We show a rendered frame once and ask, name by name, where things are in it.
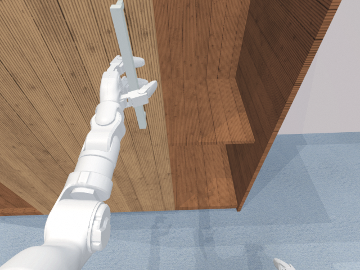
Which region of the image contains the robot left upper arm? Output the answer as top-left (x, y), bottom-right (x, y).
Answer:
top-left (0, 199), bottom-right (111, 270)

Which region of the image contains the handle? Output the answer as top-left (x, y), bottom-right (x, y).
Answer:
top-left (110, 0), bottom-right (147, 129)

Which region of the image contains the wardrobe door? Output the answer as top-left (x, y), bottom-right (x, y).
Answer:
top-left (0, 182), bottom-right (33, 208)
top-left (0, 0), bottom-right (175, 215)

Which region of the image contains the left robot forearm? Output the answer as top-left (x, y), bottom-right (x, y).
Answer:
top-left (44, 101), bottom-right (126, 241)

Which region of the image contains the left robot hand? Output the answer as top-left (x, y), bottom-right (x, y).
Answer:
top-left (100, 55), bottom-right (158, 111)

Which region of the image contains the right robot hand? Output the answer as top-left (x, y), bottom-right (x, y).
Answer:
top-left (273, 258), bottom-right (296, 270)

